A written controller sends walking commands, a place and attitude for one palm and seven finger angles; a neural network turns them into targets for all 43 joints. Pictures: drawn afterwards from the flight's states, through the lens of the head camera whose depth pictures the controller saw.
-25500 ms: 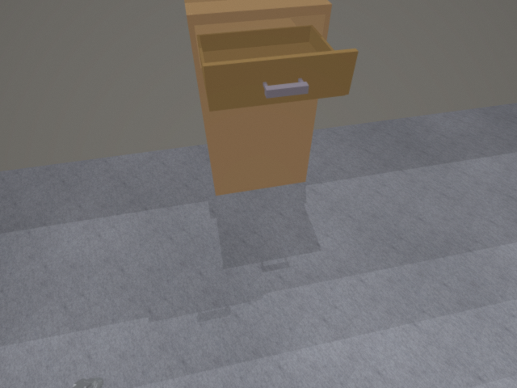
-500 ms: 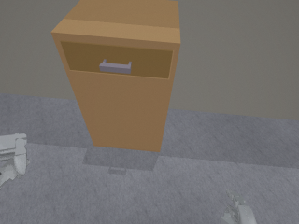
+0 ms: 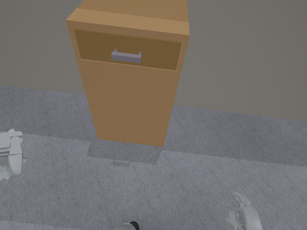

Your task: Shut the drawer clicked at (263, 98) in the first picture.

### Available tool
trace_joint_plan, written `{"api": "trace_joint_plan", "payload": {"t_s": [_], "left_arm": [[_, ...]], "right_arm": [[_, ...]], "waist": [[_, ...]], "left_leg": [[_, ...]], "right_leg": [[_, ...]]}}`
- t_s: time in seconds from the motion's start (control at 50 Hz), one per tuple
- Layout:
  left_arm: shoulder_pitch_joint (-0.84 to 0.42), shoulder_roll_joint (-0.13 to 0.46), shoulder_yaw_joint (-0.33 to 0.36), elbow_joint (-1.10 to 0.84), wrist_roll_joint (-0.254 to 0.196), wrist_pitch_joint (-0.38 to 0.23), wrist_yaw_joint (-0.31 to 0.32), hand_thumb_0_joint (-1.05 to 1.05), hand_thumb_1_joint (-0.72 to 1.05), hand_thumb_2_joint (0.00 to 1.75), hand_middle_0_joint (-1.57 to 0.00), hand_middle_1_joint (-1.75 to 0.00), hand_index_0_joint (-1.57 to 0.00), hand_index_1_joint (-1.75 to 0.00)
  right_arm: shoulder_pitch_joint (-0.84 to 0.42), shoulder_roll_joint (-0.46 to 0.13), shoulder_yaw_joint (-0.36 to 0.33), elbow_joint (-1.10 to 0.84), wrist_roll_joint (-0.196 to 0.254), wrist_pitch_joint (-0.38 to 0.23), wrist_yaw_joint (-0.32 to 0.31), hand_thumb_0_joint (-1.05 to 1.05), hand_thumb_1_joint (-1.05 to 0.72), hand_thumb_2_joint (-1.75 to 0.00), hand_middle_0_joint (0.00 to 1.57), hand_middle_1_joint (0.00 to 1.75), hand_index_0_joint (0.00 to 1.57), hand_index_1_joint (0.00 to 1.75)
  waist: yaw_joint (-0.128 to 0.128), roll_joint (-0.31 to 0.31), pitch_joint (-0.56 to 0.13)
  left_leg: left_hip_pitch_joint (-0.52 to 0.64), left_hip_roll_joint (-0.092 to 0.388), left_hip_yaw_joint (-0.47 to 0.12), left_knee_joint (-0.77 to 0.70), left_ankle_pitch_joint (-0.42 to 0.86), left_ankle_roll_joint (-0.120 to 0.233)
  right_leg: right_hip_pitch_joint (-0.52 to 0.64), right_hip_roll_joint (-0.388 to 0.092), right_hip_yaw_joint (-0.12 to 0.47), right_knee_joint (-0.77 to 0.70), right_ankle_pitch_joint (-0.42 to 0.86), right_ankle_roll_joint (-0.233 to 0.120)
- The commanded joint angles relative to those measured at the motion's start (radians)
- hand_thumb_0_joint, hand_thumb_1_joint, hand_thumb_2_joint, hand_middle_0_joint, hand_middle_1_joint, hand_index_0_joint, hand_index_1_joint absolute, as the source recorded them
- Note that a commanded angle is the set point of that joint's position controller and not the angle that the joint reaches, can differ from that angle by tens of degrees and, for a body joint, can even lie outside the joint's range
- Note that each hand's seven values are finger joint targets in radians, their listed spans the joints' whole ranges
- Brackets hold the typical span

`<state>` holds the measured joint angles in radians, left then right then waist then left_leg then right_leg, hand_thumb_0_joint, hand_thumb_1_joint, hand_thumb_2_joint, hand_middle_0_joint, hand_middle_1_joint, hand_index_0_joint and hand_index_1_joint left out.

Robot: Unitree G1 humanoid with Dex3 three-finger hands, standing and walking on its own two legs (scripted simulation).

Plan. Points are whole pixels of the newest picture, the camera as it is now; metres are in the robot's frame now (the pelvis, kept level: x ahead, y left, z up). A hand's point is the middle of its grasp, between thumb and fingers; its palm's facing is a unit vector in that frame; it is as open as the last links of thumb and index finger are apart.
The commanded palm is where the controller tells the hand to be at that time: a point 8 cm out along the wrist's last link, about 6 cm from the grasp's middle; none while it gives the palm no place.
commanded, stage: step back with the hand held close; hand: left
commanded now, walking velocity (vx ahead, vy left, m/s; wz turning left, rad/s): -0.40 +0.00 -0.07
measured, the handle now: (127, 54) +0.78 +0.15 +0.02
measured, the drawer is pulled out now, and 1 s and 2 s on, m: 0.00 0.00 0.00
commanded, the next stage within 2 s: stop stepping back and stand still in 0.02 s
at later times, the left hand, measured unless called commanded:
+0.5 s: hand out of the picture +0.10 +0.23 +0.17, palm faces +0.21 -0.86 -0.47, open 3.3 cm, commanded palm +0.06 +0.28 +0.18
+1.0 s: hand out of the picture +0.08 +0.26 +0.17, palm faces +0.33 -0.83 -0.44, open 3.2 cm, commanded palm +0.03 +0.30 +0.18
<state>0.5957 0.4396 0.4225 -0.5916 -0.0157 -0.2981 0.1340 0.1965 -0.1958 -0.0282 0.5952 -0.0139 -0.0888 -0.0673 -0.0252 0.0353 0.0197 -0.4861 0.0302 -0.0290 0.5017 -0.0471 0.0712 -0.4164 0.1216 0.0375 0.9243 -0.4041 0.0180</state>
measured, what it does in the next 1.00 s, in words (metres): walks backwards: right foot, then left foot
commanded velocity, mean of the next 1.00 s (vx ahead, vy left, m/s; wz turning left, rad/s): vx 0.09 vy -0.02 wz -0.01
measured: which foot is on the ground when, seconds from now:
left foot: down 0.00-0.44, up 0.46-0.62, down 0.64-1.00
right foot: up 0.00-0.14, down 0.16-0.64, up 0.66-0.82, down 0.84-1.00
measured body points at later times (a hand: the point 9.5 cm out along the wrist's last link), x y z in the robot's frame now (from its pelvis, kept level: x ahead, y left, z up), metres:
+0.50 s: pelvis -0.10 +0.02 +0.01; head -0.11 +0.05 +0.46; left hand +0.08 +0.28 +0.20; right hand +0.02 -0.24 -0.06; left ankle +0.02 +0.08 -0.71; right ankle -0.12 -0.09 -0.73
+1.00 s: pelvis -0.12 +0.03 +0.00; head -0.13 +0.04 +0.45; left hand +0.06 +0.30 +0.20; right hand -0.01 -0.21 -0.09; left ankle -0.08 +0.14 -0.71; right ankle -0.12 -0.07 -0.73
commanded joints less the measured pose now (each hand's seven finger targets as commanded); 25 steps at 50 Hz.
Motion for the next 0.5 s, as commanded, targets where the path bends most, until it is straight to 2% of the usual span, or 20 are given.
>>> {"api": "trace_joint_plan", "payload": {"t_s": [0.0, 0.04, 0.08, 0.12, 0.14, 0.16, 0.18, 0.2, 0.24, 0.26, 0.28, 0.3, 0.34, 0.36, 0.38, 0.4, 0.42, 0.44, 0.46, 0.48], "left_arm": [[0.028, 0.092, 0.058, -0.230, -0.037, -0.045, 0.022, 0.00, 0.90, 0.90, -1.40, -1.60, -1.40, -1.60], [0.017, 0.097, 0.041, -0.239, -0.051, -0.043, 0.018, 0.00, 0.90, 0.90, -1.40, -1.60, -1.40, -1.60], [-0.009, 0.116, 0.046, -0.240, -0.051, -0.051, 0.011, 0.00, 0.90, 0.90, -1.40, -1.60, -1.40, -1.60], [-0.063, 0.172, 0.069, -0.230, -0.046, -0.070, 0.008, 0.00, 0.90, 0.90, -1.40, -1.60, -1.40, -1.60], [-0.110, 0.199, 0.087, -0.255, -0.045, -0.064, 0.015, 0.00, 0.90, 0.90, -1.40, -1.60, -1.40, -1.60], [-0.160, 0.206, 0.096, -0.232, -0.037, -0.051, 0.020, 0.00, 0.90, 0.90, -1.40, -1.60, -1.40, -1.60], [-0.189, 0.171, 0.063, -0.246, -0.039, -0.029, 0.010, 0.00, 0.90, 0.90, -1.40, -1.60, -1.40, -1.60], [-0.098, 0.153, 0.083, -0.177, -0.041, 0.008, 0.013, 0.00, 0.90, 0.90, -1.40, -1.60, -1.40, -1.60], [-0.047, 0.109, 0.068, -0.164, -0.049, 0.039, 0.001, 0.00, 0.90, 0.90, -1.40, -1.60, -1.40, -1.60], [-0.039, 0.115, 0.072, -0.182, -0.048, 0.030, 0.003, 0.00, 0.90, 0.90, -1.40, -1.60, -1.40, -1.60], [-0.012, 0.128, 0.095, -0.211, -0.054, 0.021, 0.004, 0.00, 0.90, 0.90, -1.40, -1.60, -1.40, -1.60], [0.006, 0.131, 0.106, -0.227, -0.050, 0.020, 0.013, 0.00, 0.90, 0.90, -1.40, -1.60, -1.40, -1.60], [0.075, 0.118, 0.090, -0.239, -0.044, 0.030, 0.017, 0.00, 0.90, 0.90, -1.40, -1.60, -1.40, -1.60], [0.105, 0.099, 0.072, -0.233, -0.038, 0.037, 0.015, 0.00, 0.90, 0.90, -1.40, -1.60, -1.40, -1.60], [0.133, 0.110, 0.075, -0.238, -0.035, 0.042, 0.012, 0.00, 0.90, 0.90, -1.40, -1.60, -1.40, -1.60], [0.146, 0.114, 0.069, -0.243, -0.029, 0.044, 0.007, 0.00, 0.90, 0.90, -1.40, -1.60, -1.40, -1.60], [0.131, 0.142, 0.087, -0.248, -0.028, 0.043, 0.004, 0.00, 0.90, 0.90, -1.40, -1.60, -1.40, -1.60], [0.054, 0.159, 0.102, -0.290, -0.038, 0.042, 0.010, 0.00, 0.90, 0.90, -1.40, -1.60, -1.40, -1.60], [0.009, 0.144, 0.095, -0.264, -0.037, 0.042, 0.013, 0.00, 0.90, 0.90, -1.40, -1.60, -1.40, -1.60], [-0.041, 0.136, 0.087, -0.236, -0.036, 0.046, 0.016, 0.00, 0.90, 0.90, -1.40, -1.60, -1.40, -1.60]], "right_arm": [[-0.092, -0.129, -0.045, -0.130, -0.003, -0.091, 0.013, 0.00, -0.90, -0.90, 0.20, 0.30, 0.20, 0.30], [-0.064, -0.117, -0.040, -0.105, -0.006, -0.096, 0.021, 0.00, -0.90, -0.90, 0.20, 0.30, 0.20, 0.30], [-0.042, -0.112, -0.036, -0.080, -0.019, -0.086, 0.024, 0.00, -0.90, -0.90, 0.20, 0.30, 0.20, 0.30], [-0.032, -0.107, -0.028, -0.067, -0.011, -0.068, 0.012, 0.00, -0.90, -0.90, 0.20, 0.30, 0.20, 0.30], [-0.063, -0.099, -0.013, -0.078, -0.021, -0.077, 0.004, 0.00, -0.90, -0.90, 0.20, 0.30, 0.20, 0.30], [-0.072, -0.103, -0.007, -0.082, -0.023, -0.090, 0.000, 0.00, -0.90, -0.90, 0.20, 0.30, 0.20, 0.30], [-0.070, -0.121, -0.025, -0.083, 0.000, -0.090, -0.004, 0.00, -0.90, -0.90, 0.20, 0.30, 0.20, 0.30], [-0.075, -0.123, -0.022, -0.098, 0.011, -0.088, -0.016, 0.00, -0.90, -0.90, 0.20, 0.30, 0.20, 0.30], [-0.097, -0.127, -0.001, -0.123, 0.022, -0.085, -0.027, 0.00, -0.90, -0.90, 0.20, 0.30, 0.20, 0.30], [-0.104, -0.135, 0.004, -0.134, 0.026, -0.096, -0.027, 0.00, -0.90, -0.90, 0.20, 0.30, 0.20, 0.30], [-0.110, -0.130, 0.004, -0.142, 0.015, -0.108, -0.026, 0.00, -0.90, -0.90, 0.20, 0.30, 0.20, 0.30], [-0.100, -0.122, 0.010, -0.140, 0.004, -0.106, -0.021, 0.00, -0.90, -0.90, 0.20, 0.30, 0.20, 0.30], [-0.087, -0.118, 0.007, -0.147, -0.002, -0.100, -0.008, 0.00, -0.90, -0.90, 0.20, 0.30, 0.20, 0.30], [-0.085, -0.124, 0.004, -0.152, -0.001, -0.092, -0.003, 0.00, -0.90, -0.90, 0.20, 0.30, 0.20, 0.30], [-0.088, -0.126, 0.002, -0.163, 0.002, -0.084, 0.000, 0.00, -0.90, -0.90, 0.20, 0.30, 0.20, 0.30], [-0.085, -0.119, 0.000, -0.166, 0.003, -0.068, 0.000, 0.00, -0.90, -0.90, 0.20, 0.30, 0.20, 0.30], [-0.074, -0.120, -0.014, -0.151, 0.000, -0.048, 0.001, 0.00, -0.90, -0.90, 0.20, 0.30, 0.20, 0.30], [-0.070, -0.126, -0.019, -0.136, -0.002, -0.034, 0.002, 0.00, -0.90, -0.90, 0.20, 0.30, 0.20, 0.30], [-0.050, -0.125, -0.018, -0.120, 0.003, -0.036, 0.002, 0.00, -0.90, -0.90, 0.20, 0.30, 0.20, 0.30], [-0.039, -0.126, -0.014, -0.110, 0.004, -0.037, 0.003, 0.00, -0.90, -0.90, 0.20, 0.30, 0.20, 0.30]], "waist": [[0.033, 0.182, -0.157], [0.029, 0.217, -0.207], [0.025, 0.194, -0.186], [0.005, -0.061, -0.143], [0.016, -0.120, -0.132], [0.019, -0.131, -0.136], [0.012, -0.259, -0.161], [-0.002, -0.243, -0.105], [-0.002, 0.041, -0.058], [0.014, 0.176, -0.081], [0.021, 0.282, -0.111], [0.028, 0.268, -0.114], [0.037, 0.181, -0.135], [0.037, 0.190, -0.121], [0.038, 0.155, -0.130], [0.034, 0.051, -0.116], [0.030, -0.146, -0.110], [0.029, -0.224, -0.084], [0.005, -0.210, -0.045], [-0.014, -0.162, -0.039]], "left_leg": [[0.056, 0.221, -0.176, -0.368, -0.468, 0.025], [0.192, 0.203, -0.128, -0.371, -0.410, -0.034], [0.282, 0.165, -0.065, -0.287, -0.274, -0.092], [0.457, 0.049, 0.025, 0.139, -0.178, -0.114], [0.430, 0.002, 0.054, 0.273, -0.199, -0.114], [0.375, 0.001, 0.049, 0.320, -0.227, -0.113], [0.353, -0.030, 0.030, 0.345, -0.213, -0.103], [0.336, -0.005, 0.017, 0.248, -0.179, -0.083], [0.353, 0.048, -0.052, -0.080, -0.112, -0.060], [0.328, 0.124, -0.200, -0.242, -0.251, -0.046], [0.274, 0.169, -0.337, -0.430, -0.550, -0.094], [0.217, 0.186, -0.376, -0.512, -0.683, -0.131], [0.153, 0.164, -0.237, -0.479, -0.604, -0.134], [0.083, 0.124, -0.148, -0.439, -0.576, -0.128], [0.059, 0.073, -0.075, -0.348, -0.523, -0.126], [0.065, 0.005, 0.012, -0.142, -0.419, -0.105], [0.150, -0.054, 0.066, 0.210, -0.306, -0.095], [0.081, -0.050, 0.034, 0.435, -0.261, -0.091], [0.007, -0.021, -0.007, 0.531, -0.240, -0.087], [0.010, 0.003, -0.024, 0.535, -0.272, -0.083]], "right_leg": [[0.162, -0.030, -0.062, -0.052, -0.145, -0.022], [0.172, -0.034, -0.100, -0.286, -0.192, -0.045], [0.157, -0.085, -0.069, -0.589, -0.085, -0.067], [-0.147, -0.314, 0.169, -0.785, 0.019, -0.145], [-0.181, -0.403, 0.177, -0.785, 0.093, -0.172], [-0.164, -0.417, 0.155, -0.732, 0.087, -0.172], [-0.099, -0.361, 0.111, -0.666, 0.109, -0.169], [-0.068, -0.327, 0.054, -0.603, 0.194, -0.140], [-0.024, -0.182, -0.047, -0.445, 0.098, -0.036], [0.027, -0.106, -0.062, -0.384, -0.006, -0.011], [0.089, -0.059, -0.064, -0.277, -0.128, -0.018], [0.140, -0.041, -0.053, -0.213, -0.163, -0.029], [0.255, -0.033, -0.088, -0.286, -0.135, -0.042], [0.333, -0.030, -0.120, -0.381, -0.122, -0.048], [0.381, -0.052, -0.113, -0.489, -0.090, -0.054], [0.332, -0.135, -0.029, -0.617, -0.084, -0.074], [0.117, -0.315, 0.179, -0.760, -0.200, -0.137], [0.013, -0.458, 0.313, -0.808, -0.275, -0.218], [0.000, -0.455, 0.289, -0.781, -0.271, -0.232], [-0.039, -0.445, 0.241, -0.764, -0.309, -0.210]]}}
